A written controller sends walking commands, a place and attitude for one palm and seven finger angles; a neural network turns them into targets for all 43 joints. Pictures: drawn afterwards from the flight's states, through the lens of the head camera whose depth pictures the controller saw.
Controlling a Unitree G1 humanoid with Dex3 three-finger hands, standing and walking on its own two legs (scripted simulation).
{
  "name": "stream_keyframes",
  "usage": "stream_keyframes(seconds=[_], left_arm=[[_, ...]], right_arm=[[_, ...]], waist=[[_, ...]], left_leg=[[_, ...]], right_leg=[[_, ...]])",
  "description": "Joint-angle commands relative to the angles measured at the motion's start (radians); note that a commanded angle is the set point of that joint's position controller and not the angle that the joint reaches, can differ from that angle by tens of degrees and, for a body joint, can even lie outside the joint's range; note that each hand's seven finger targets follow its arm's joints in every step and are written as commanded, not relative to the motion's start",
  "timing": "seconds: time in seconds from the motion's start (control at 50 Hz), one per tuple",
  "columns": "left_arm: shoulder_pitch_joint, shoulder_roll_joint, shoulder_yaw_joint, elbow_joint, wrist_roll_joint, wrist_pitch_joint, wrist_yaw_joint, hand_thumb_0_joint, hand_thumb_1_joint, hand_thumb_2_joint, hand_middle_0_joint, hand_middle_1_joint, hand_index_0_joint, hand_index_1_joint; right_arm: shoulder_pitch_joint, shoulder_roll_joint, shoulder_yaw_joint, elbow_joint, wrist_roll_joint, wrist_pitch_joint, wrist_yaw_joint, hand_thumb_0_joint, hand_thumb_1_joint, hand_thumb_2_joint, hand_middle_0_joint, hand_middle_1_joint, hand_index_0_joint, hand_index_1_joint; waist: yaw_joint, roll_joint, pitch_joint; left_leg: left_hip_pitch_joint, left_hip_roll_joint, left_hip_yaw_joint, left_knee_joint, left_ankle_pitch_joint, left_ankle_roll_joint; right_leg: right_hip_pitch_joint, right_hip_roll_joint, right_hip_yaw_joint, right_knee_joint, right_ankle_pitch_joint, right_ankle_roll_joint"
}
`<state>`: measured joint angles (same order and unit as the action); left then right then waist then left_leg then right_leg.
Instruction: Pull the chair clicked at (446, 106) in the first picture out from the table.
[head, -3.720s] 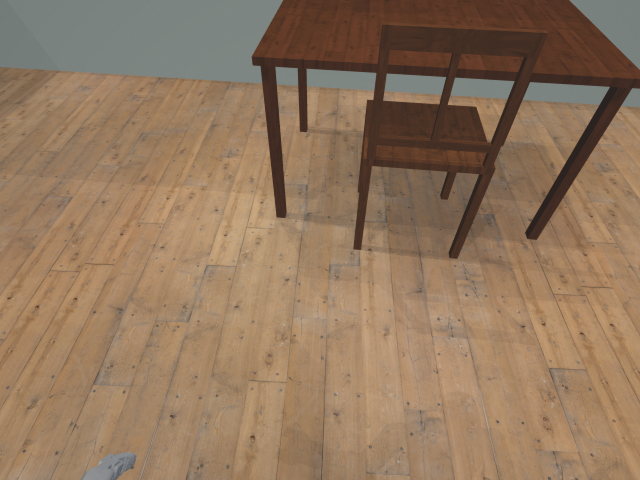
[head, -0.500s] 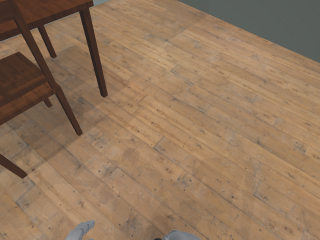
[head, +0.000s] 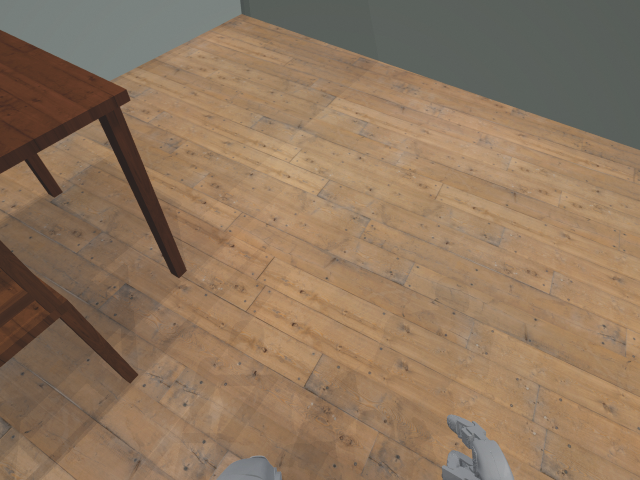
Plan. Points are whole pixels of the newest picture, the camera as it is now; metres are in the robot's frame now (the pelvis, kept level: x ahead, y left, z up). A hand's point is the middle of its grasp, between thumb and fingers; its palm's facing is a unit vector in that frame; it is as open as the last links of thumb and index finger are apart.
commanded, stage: walk to a spot facing it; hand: left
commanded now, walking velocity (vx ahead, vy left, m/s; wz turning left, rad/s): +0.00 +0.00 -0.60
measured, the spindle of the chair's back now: out of the picture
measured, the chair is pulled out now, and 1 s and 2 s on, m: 0.00 0.00 0.00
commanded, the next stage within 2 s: turn to face it in 0.26 s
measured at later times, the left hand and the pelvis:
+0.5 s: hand (268, 372) +0.28 +0.12 -0.14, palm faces -0.26 -0.92 -0.27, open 7.4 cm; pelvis +0.12 -0.04 +0.00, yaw -14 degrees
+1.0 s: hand (212, 412) +0.22 +0.19 -0.16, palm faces +0.07 -0.98 -0.20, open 7.3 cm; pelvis +0.15 -0.01 +0.02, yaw +2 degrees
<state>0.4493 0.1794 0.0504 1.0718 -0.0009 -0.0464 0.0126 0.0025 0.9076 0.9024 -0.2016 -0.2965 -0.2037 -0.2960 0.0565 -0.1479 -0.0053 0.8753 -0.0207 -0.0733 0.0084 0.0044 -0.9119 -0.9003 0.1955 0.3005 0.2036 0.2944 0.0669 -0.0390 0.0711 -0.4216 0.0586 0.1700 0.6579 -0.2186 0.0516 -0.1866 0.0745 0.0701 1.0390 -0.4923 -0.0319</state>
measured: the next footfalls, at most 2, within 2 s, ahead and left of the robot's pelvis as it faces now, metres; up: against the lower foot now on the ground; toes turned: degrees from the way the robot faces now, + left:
right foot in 0.42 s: +0.19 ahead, -0.16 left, +0.00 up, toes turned -21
left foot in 0.84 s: +0.21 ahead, +0.07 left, +0.00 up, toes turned +7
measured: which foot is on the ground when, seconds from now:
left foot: down 0.00-0.42, up 0.44-0.82, down 0.84-1.00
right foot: up 0.00-0.40, down 0.42-0.84, up 0.86-1.00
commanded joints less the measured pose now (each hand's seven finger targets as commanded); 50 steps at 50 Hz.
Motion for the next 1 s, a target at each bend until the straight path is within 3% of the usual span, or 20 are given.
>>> stream_keyframes(seconds=[0.0,0.04,0.1,0.22,0.3,0.36,0.38,0.4,0.42,0.44,0.48,0.54,0.7,0.78,0.8,0.82,0.84,0.86,0.94,0.98], left_arm=[[-0.073,0.103,0.045,-0.121,0.011,-0.007,-0.014,0.000,0.900,0.900,-0.200,-0.300,-0.200,-0.300],[-0.045,0.057,0.043,-0.115,0.023,0.041,-0.031,0.000,0.900,0.900,-0.200,-0.300,-0.200,-0.300],[-0.008,0.028,0.050,-0.122,0.024,0.081,-0.037,0.000,0.900,0.900,-0.200,-0.300,-0.200,-0.300],[-0.175,0.035,0.057,-0.194,0.026,0.097,-0.046,0.000,0.900,0.900,-0.200,-0.300,-0.200,-0.300],[-0.254,0.046,0.049,-0.232,0.025,0.081,-0.046,0.000,0.900,0.900,-0.200,-0.300,-0.200,-0.300],[-0.225,0.065,0.042,-0.225,0.032,0.054,-0.036,0.000,0.900,0.900,-0.200,-0.300,-0.200,-0.300],[-0.124,0.097,0.046,-0.193,0.036,0.036,-0.028,0.000,0.900,0.900,-0.200,-0.300,-0.200,-0.300],[-0.049,0.206,0.065,-0.163,0.048,0.013,-0.011,0.000,0.900,0.900,-0.200,-0.300,-0.200,-0.300],[0.003,0.264,0.065,-0.136,0.024,0.007,-0.005,0.000,0.900,0.900,-0.200,-0.300,-0.200,-0.300],[-0.030,0.233,0.049,-0.138,0.018,0.011,0.005,0.000,0.900,0.900,-0.200,-0.300,-0.200,-0.300],[-0.180,0.180,0.035,-0.152,0.023,0.011,0.017,0.000,0.900,0.900,-0.200,-0.300,-0.200,-0.300],[-0.279,0.144,0.018,-0.168,0.023,0.023,0.020,0.000,0.900,0.900,-0.200,-0.300,-0.200,-0.300],[-0.256,0.167,0.043,-0.166,0.028,0.044,0.029,0.000,0.900,0.900,-0.200,-0.300,-0.200,-0.300],[-0.284,0.155,0.052,-0.181,0.020,0.057,0.027,0.000,0.900,0.900,-0.200,-0.300,-0.200,-0.300],[-0.283,0.129,0.049,-0.191,0.012,0.066,0.023,0.000,0.900,0.900,-0.200,-0.300,-0.200,-0.300],[-0.275,0.068,0.043,-0.223,0.004,0.073,0.016,0.000,0.900,0.900,-0.200,-0.300,-0.200,-0.300],[-0.355,0.068,0.036,-0.262,0.014,0.076,0.015,0.000,0.900,0.900,-0.200,-0.300,-0.200,-0.300],[-0.377,0.076,0.039,-0.270,0.019,0.075,0.009,0.000,0.900,0.900,-0.200,-0.300,-0.200,-0.300],[-0.308,0.095,0.052,-0.209,0.022,0.072,-0.001,0.000,0.900,0.900,-0.200,-0.300,-0.200,-0.300],[-0.291,0.100,0.051,-0.198,0.018,0.073,-0.002,0.000,0.900,0.900,-0.200,-0.300,-0.200,-0.300]], right_arm=[[0.254,-0.166,-0.046,0.031,0.005,-0.012,-0.040,0.000,-0.900,-0.900,0.200,0.300,0.200,0.300],[0.195,-0.120,-0.034,0.031,0.004,-0.008,-0.039,0.000,-0.900,-0.900,0.200,0.300,0.200,0.300],[0.151,-0.118,-0.041,0.026,0.007,0.002,-0.038,0.000,-0.900,-0.900,0.200,0.300,0.200,0.300],[0.186,-0.170,-0.076,0.021,0.002,0.026,-0.035,0.000,-0.900,-0.900,0.200,0.300,0.200,0.300],[0.231,-0.214,-0.094,0.030,-0.005,0.043,-0.027,0.000,-0.900,-0.900,0.200,0.300,0.200,0.300],[0.265,-0.217,-0.096,0.044,-0.008,0.054,-0.024,0.000,-0.900,-0.900,0.200,0.300,0.200,0.300],[0.274,-0.204,-0.089,0.051,-0.005,0.054,-0.021,0.000,-0.900,-0.900,0.200,0.300,0.200,0.300],[0.320,-0.133,-0.072,0.045,0.006,0.056,-0.014,0.000,-0.900,-0.900,0.200,0.300,0.200,0.300],[0.304,-0.086,-0.053,0.024,0.017,0.064,-0.023,0.000,-0.900,-0.900,0.200,0.300,0.200,0.300],[0.286,-0.093,-0.047,0.024,0.022,0.075,-0.034,0.000,-0.900,-0.900,0.200,0.300,0.200,0.300],[0.285,-0.088,-0.044,0.069,0.015,0.082,-0.028,0.000,-0.900,-0.900,0.200,0.300,0.200,0.300],[0.309,-0.087,-0.049,0.109,0.011,0.105,-0.026,0.000,-0.900,-0.900,0.200,0.300,0.200,0.300],[0.243,-0.059,-0.058,0.076,0.008,0.108,-0.007,0.000,-0.900,-0.900,0.200,0.300,0.200,0.300],[0.309,-0.076,-0.071,0.066,0.002,0.102,-0.001,0.000,-0.900,-0.900,0.200,0.300,0.200,0.300],[0.349,-0.119,-0.081,0.074,-0.001,0.095,0.001,0.000,-0.900,-0.900,0.200,0.300,0.200,0.300],[0.380,-0.216,-0.104,0.061,-0.009,0.087,-0.005,0.000,-0.900,-0.900,0.200,0.300,0.200,0.300],[0.403,-0.264,-0.115,0.062,-0.013,0.088,-0.015,0.000,-0.900,-0.900,0.200,0.300,0.200,0.300],[0.380,-0.256,-0.114,0.060,-0.011,0.083,-0.019,0.000,-0.900,-0.900,0.200,0.300,0.200,0.300],[0.231,-0.202,-0.093,0.019,-0.001,0.065,-0.033,0.000,-0.900,-0.900,0.200,0.300,0.200,0.300],[0.237,-0.215,-0.096,0.014,0.002,0.061,-0.035,0.000,-0.900,-0.900,0.200,0.300,0.200,0.300]], waist=[[-0.098,0.147,-0.095],[-0.040,0.169,-0.001],[0.000,0.205,-0.002],[-0.049,0.199,0.009],[-0.091,0.205,-0.027],[-0.084,0.185,-0.077],[-0.030,0.101,-0.143],[-0.009,-0.167,-0.246],[-0.003,-0.258,-0.339],[-0.012,-0.169,-0.334],[-0.052,-0.149,-0.256],[-0.090,-0.113,-0.134],[-0.052,-0.107,-0.070],[-0.097,-0.051,-0.092],[-0.117,0.098,-0.099],[-0.131,0.395,-0.088],[-0.166,0.373,-0.075],[-0.145,0.248,-0.088],[-0.088,0.200,-0.132],[-0.091,0.152,-0.165]], left_leg=[[0.349,0.401,-0.333,-0.311,0.574,0.104],[0.149,0.313,-0.159,-0.362,0.426,0.054],[0.059,0.272,-0.015,-0.389,0.287,0.043],[0.182,0.294,0.048,-0.380,0.233,0.065],[0.297,0.319,0.085,-0.281,0.331,0.056],[0.307,0.303,0.082,-0.110,0.417,0.015],[0.268,0.263,0.105,0.051,0.399,-0.027],[0.024,0.151,0.129,0.306,0.025,-0.083],[-0.057,0.051,-0.008,0.472,-0.443,-0.102],[-0.026,0.072,-0.131,0.482,-0.447,-0.087],[-0.030,0.073,-0.153,0.493,-0.328,-0.091],[0.010,0.064,-0.134,0.453,-0.249,-0.105],[-0.009,0.047,-0.055,0.207,-0.236,-0.111],[0.145,0.032,-0.028,-0.044,-0.047,-0.095],[0.206,0.078,-0.128,-0.182,0.045,-0.066],[0.255,0.297,-0.478,-0.324,0.257,0.045],[0.236,0.403,-0.607,-0.388,0.333,0.156],[0.212,0.378,-0.566,-0.392,0.210,0.164],[0.292,0.212,-0.376,-0.328,0.338,0.085],[0.328,0.194,-0.362,-0.319,0.380,0.090]], right_leg=[[-0.398,-0.136,-0.002,0.414,0.088,0.065],[-0.335,-0.156,-0.048,0.344,0.143,0.076],[-0.320,-0.171,-0.086,0.271,0.220,0.090],[-0.389,-0.209,-0.134,-0.034,0.289,0.124],[-0.323,-0.168,-0.186,-0.239,0.244,0.108],[-0.159,-0.119,-0.210,-0.436,0.265,0.077],[0.001,-0.123,-0.189,-0.556,0.419,0.064],[0.251,-0.352,0.085,-0.575,0.786,-0.013],[0.294,-0.514,0.219,-0.561,1.183,-0.126],[0.241,-0.496,0.122,-0.585,1.130,-0.163],[0.146,-0.430,0.062,-0.634,0.880,-0.125],[-0.027,-0.409,-0.078,-0.689,0.716,-0.089],[0.009,-0.455,-0.174,-0.677,0.585,-0.092],[-0.070,-0.428,-0.242,-0.548,0.403,-0.018],[-0.145,-0.369,-0.275,-0.416,0.278,0.029],[-0.341,-0.227,-0.308,-0.201,-0.028,0.116],[-0.406,-0.170,-0.207,0.023,-0.179,0.121],[-0.403,-0.194,-0.126,0.113,-0.091,0.104],[-0.439,-0.185,-0.075,0.169,0.127,0.131],[-0.418,-0.175,-0.072,0.132,0.142,0.143]])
